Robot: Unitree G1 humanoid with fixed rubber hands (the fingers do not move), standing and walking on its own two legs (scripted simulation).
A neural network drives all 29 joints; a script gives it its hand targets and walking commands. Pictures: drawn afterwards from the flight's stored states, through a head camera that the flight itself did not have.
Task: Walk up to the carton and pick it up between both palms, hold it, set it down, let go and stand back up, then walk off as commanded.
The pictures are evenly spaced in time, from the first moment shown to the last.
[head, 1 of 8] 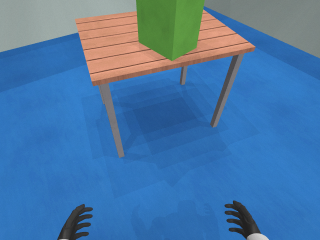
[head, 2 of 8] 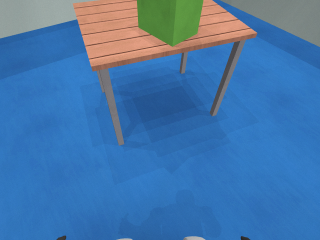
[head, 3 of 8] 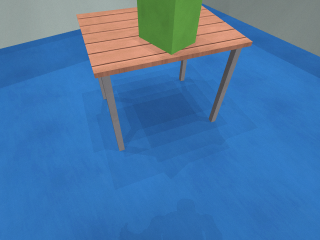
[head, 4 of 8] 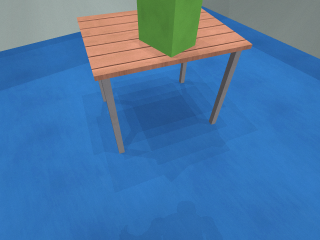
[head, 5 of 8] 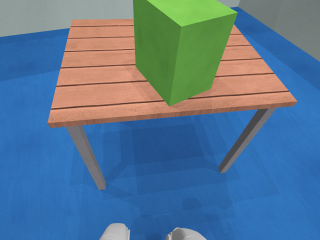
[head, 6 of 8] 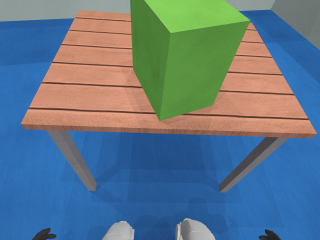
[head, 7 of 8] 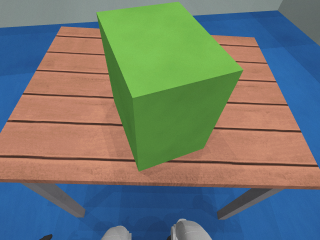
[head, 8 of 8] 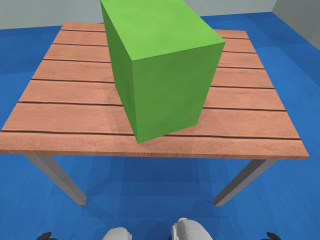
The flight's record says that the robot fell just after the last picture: no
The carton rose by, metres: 0.00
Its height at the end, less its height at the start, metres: +0.00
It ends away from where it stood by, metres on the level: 0.00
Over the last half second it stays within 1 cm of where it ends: yes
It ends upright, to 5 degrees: yes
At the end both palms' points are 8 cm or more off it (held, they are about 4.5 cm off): yes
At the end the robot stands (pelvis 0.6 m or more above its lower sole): yes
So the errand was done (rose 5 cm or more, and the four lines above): no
